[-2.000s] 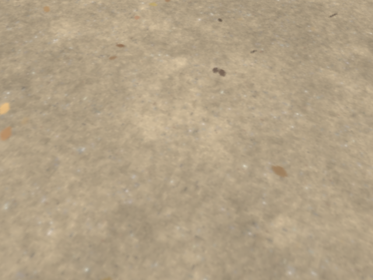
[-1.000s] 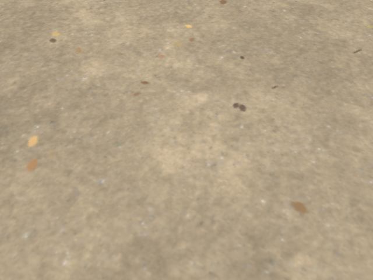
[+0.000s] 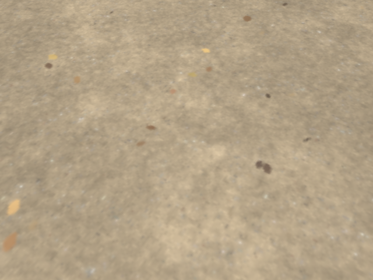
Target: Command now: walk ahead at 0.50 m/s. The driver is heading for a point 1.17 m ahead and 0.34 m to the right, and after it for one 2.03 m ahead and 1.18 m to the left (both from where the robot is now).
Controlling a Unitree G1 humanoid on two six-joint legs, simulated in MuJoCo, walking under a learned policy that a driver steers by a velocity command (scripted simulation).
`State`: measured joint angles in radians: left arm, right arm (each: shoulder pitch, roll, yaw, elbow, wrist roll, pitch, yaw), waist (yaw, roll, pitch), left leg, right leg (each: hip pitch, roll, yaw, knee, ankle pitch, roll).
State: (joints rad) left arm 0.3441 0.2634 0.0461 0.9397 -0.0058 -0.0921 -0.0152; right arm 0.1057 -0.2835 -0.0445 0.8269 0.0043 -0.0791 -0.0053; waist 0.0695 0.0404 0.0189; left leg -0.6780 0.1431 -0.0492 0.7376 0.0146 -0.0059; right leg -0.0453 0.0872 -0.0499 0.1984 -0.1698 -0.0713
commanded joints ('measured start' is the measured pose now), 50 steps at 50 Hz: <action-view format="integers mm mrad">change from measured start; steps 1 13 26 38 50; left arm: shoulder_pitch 3 1 -204 95 -55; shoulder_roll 173 170 49 316 179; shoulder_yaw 34 22 22 131 73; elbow -40 -64 -150 -171 -240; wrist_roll -11 -51 -13 -27 -13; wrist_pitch -8 -8 45 66 23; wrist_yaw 11 10 -5 -8 25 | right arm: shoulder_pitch -95 248 124 220 -54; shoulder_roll -34 -136 -124 -74 -71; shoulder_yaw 3 -40 -43 -32 -30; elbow -72 -15 30 -15 -125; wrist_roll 7 -4 -19 -26 -19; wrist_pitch -16 -25 -37 20 -23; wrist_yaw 13 24 -8 -21 -5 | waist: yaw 2 -179 -101 40 -47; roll -74 102 1 -240 -91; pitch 55 -203 50 -240 -19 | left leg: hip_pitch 86 919 582 212 72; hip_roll -38 231 85 -48 -64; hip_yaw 41 -460 169 284 1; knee -135 -442 -640 460 51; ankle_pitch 118 -352 58 -177 -68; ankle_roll -5 229 168 -3 -67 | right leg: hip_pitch -94 -698 -620 311 -178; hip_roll -261 -109 -212 -276 -184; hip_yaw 117 193 101 404 294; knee -102 1092 587 330 21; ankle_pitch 152 -318 233 4 255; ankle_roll -138 5 60 -250 -187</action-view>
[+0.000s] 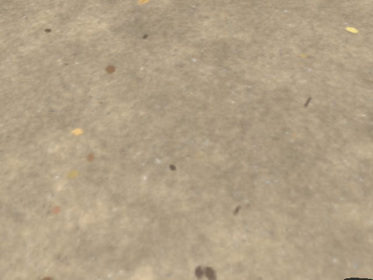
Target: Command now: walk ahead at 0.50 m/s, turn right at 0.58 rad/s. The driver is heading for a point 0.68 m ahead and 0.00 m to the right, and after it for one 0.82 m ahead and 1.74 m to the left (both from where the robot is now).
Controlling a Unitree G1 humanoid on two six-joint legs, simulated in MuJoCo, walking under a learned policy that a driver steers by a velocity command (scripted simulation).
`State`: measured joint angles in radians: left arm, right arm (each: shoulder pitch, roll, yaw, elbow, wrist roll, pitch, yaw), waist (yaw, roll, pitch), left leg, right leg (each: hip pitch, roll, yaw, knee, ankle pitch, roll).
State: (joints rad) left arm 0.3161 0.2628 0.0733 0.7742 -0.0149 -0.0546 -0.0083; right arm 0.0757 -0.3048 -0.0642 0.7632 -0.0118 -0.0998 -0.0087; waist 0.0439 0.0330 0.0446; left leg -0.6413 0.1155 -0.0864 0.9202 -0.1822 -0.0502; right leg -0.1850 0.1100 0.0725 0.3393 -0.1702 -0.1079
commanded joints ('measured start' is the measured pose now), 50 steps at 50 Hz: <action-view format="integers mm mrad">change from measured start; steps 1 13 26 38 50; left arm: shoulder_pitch -15 204 -198 124 -80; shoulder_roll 178 22 45 316 135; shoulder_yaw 45 -8 -21 65 17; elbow -73 -64 -145 -82 -24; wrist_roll -6 -11 10 23 32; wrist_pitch -10 -1 -22 -25 -66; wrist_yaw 21 24 2 -6 0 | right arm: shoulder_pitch -58 309 215 380 150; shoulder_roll -41 -260 -130 -5 -45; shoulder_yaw -6 -76 -27 31 -2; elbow -71 -9 32 35 0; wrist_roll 0 -17 26 10 31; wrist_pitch -5 -39 -8 14 44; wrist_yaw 2 28 19 9 18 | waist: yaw -6 -87 -92 47 -46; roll -97 223 43 -280 -83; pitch -42 -386 -28 -381 -18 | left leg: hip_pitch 59 989 500 41 -55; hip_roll -55 245 77 -134 2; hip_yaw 40 -526 -62 117 -32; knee -211 -514 -786 186 -6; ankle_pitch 190 -31 191 -132 170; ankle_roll -23 340 264 61 37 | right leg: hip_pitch -49 -367 -438 587 43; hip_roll -191 -3 -208 -482 -334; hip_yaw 162 101 -33 468 -52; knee -114 790 400 98 -225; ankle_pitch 216 -201 101 16 233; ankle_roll -134 70 109 -203 -96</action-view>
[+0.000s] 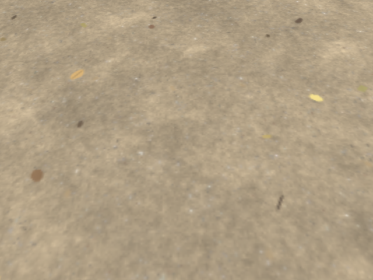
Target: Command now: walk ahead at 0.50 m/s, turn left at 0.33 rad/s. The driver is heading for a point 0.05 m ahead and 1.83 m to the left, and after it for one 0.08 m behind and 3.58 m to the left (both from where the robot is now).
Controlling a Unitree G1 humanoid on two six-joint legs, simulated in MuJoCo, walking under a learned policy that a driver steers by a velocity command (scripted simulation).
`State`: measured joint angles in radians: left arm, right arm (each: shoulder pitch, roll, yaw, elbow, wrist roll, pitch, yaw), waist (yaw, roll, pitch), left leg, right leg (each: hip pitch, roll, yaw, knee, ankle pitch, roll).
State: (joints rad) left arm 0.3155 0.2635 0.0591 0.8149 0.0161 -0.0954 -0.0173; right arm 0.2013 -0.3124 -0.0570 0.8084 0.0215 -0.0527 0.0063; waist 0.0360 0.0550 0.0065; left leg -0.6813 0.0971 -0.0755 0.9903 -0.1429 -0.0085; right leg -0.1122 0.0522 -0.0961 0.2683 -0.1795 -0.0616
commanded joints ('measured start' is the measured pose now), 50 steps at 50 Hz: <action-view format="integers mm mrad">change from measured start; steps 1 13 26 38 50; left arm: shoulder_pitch -81 -15 -200 54 -76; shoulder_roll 139 225 90 315 163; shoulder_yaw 31 53 -1 78 43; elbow -60 -5 -154 -124 -71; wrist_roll -1 -29 3 13 -8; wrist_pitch -24 57 -6 -32 -18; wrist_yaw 12 53 20 12 17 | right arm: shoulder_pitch -3 47 54 259 2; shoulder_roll -32 -116 -144 28 -33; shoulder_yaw -7 -53 -58 -6 -26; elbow -53 -147 -174 -201 -250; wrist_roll -3 1 -6 8 1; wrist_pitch -6 0 -9 1 35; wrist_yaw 9 56 -13 -19 2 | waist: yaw -29 -127 -45 12 -6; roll -105 -137 -11 -318 -128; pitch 28 -103 -13 -317 16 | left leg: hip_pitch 1 378 393 51 -65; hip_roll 14 -165 5 -213 20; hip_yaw -24 189 -171 -94 -19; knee -142 -434 -765 101 1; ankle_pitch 188 9 229 -416 -10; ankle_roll -2 155 282 44 -6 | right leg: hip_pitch -30 180 -454 436 36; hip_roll -263 -293 -126 -449 -322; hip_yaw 79 -104 140 736 171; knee -158 384 538 109 -112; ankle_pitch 251 941 73 -131 180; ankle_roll -129 -17 136 -182 -130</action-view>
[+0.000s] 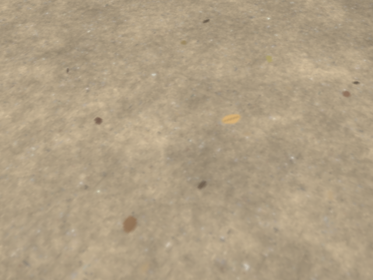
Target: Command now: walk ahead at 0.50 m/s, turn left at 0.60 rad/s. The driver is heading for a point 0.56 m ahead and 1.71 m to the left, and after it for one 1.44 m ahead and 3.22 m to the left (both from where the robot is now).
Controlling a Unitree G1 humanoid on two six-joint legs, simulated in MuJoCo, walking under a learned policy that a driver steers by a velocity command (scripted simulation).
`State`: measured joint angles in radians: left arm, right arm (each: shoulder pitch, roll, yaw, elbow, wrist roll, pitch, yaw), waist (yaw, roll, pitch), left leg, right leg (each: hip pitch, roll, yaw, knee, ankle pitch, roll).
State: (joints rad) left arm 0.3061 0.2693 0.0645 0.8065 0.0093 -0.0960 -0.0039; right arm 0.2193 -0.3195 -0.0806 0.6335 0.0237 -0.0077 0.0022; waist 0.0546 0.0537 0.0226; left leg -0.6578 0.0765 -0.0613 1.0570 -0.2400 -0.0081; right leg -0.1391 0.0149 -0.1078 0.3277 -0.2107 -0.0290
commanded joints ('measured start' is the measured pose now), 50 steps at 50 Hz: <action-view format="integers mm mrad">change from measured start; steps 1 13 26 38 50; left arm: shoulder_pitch -69 -15 -238 55 -72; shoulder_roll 162 231 97 312 159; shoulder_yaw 38 52 -8 72 37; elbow -57 -17 -151 -108 -64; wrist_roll -3 -35 9 16 -3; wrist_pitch -14 40 -3 -23 -14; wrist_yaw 5 26 -3 -11 1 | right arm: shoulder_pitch -36 188 55 267 -17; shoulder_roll -23 -170 -139 22 -27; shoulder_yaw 0 -81 -35 16 -1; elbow -77 -48 -38 -36 -72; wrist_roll -1 0 -9 16 -1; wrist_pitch -13 -3 -51 -39 -11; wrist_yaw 11 32 -13 -17 5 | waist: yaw -18 -216 -75 -16 -23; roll -125 -92 -3 -378 -127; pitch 4 -178 -21 -336 4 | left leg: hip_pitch -77 667 382 -4 -84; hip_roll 38 -122 21 -191 40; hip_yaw -21 104 -201 -113 -34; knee -122 -514 -826 79 -79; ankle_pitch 140 122 252 -361 95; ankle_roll -5 190 269 45 -3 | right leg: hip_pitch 69 -10 -434 477 74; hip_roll -274 -235 -83 -426 -282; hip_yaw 142 -112 159 814 174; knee -173 523 439 26 -175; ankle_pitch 235 736 173 -169 221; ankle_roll -154 -16 105 -227 -160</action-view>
